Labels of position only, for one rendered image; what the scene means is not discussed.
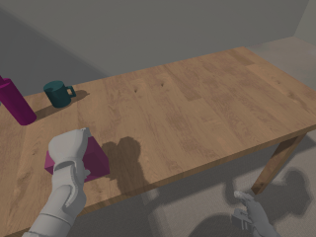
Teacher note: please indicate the robot right hand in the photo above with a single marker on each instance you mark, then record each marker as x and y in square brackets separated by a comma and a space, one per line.
[244, 220]

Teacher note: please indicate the table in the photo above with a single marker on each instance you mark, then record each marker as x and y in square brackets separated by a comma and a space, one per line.
[156, 125]

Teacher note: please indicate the robot left forearm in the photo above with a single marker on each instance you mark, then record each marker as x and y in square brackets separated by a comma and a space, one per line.
[66, 201]

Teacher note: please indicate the sponge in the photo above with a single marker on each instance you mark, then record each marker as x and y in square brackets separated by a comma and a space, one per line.
[95, 160]

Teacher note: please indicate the robot right forearm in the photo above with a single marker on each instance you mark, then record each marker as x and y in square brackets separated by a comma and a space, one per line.
[263, 229]

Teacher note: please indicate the robot left hand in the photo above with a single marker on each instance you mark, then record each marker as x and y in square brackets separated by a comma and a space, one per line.
[72, 143]

